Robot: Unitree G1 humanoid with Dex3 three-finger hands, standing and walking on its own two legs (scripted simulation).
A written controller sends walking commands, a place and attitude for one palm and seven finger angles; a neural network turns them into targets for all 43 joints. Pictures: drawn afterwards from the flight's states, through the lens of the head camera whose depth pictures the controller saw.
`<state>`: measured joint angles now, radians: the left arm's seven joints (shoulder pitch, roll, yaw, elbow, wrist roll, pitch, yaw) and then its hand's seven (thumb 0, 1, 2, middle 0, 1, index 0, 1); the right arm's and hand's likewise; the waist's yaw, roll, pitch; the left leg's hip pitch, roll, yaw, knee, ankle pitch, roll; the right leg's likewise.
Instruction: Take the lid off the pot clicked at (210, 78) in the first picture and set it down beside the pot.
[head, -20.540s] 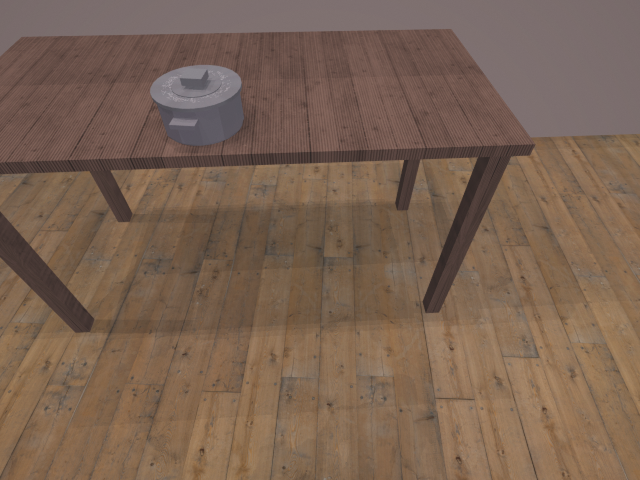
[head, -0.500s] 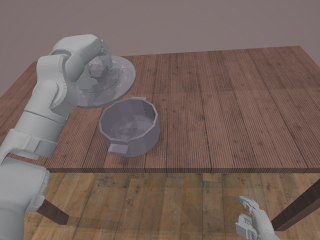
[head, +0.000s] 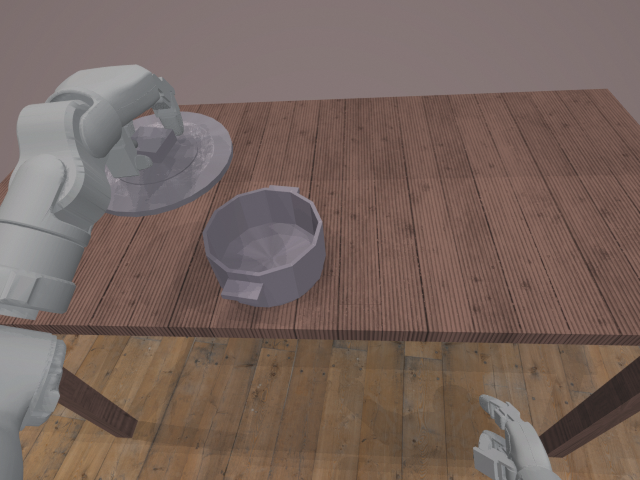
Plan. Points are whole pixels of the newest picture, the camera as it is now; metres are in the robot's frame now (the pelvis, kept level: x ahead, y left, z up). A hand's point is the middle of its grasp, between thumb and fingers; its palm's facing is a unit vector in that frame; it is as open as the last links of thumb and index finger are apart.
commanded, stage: move the lid sideways beside the pot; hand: left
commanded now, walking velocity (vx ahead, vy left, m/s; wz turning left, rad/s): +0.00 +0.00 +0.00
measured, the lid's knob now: (150, 144) +0.44 +0.23 +0.22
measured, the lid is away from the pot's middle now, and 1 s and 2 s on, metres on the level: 0.11 0.23 0.22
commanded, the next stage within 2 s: lower the lid onto the table in 1.10 s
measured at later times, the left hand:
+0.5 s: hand (77, 149) +0.40 +0.28 +0.24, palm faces -0.16 -0.03 -0.99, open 8.1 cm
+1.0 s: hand (38, 147) +0.41 +0.34 +0.24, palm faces -0.20 -0.04 -0.98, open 8.1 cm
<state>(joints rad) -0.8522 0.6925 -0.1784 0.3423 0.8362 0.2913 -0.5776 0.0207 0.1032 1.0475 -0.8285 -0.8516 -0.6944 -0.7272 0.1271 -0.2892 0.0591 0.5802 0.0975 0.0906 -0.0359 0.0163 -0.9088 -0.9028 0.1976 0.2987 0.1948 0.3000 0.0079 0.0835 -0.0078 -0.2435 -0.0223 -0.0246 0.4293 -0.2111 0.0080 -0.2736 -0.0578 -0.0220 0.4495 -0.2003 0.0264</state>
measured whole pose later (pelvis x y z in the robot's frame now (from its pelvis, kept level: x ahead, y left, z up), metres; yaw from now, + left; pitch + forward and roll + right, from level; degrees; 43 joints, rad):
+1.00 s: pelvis +0.01 +0.01 +0.00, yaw +0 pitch +3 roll -1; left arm -0.87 0.89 0.03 0.61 0.89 0.07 -0.58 0.02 0.11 1.05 -0.83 -0.85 -0.69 -0.73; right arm 0.19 -0.31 0.04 0.60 0.11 0.16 -0.06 0.01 -0.91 -0.90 0.20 0.30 0.20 0.30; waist -0.03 0.07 0.01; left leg -0.28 -0.01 -0.04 0.43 -0.21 0.02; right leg -0.27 -0.05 -0.04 0.38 -0.17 0.03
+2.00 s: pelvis +0.01 +0.01 +0.00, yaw +1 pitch +4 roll -1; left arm -0.73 0.83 0.03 0.55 0.86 0.08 -0.55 0.02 0.12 1.05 -0.83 -0.85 -0.68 -0.73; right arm 0.19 -0.30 0.04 0.59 0.10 0.15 -0.05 0.01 -0.91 -0.90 0.20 0.30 0.20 0.30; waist -0.04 0.07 0.01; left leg -0.28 -0.01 -0.04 0.44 -0.22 0.02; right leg -0.26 -0.05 -0.04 0.37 -0.17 0.03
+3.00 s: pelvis +0.02 +0.02 +0.00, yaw +1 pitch +5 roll -2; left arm -0.68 0.82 0.03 0.73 0.87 -0.09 -0.49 0.02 0.13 1.04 -0.82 -0.85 -0.67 -0.73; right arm 0.23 -0.30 0.02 0.64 0.09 0.15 -0.06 0.01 -0.91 -0.90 0.20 0.30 0.20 0.30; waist -0.06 0.04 0.01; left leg -0.31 -0.02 -0.04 0.47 -0.25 0.04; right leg -0.28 -0.05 -0.04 0.36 -0.17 0.04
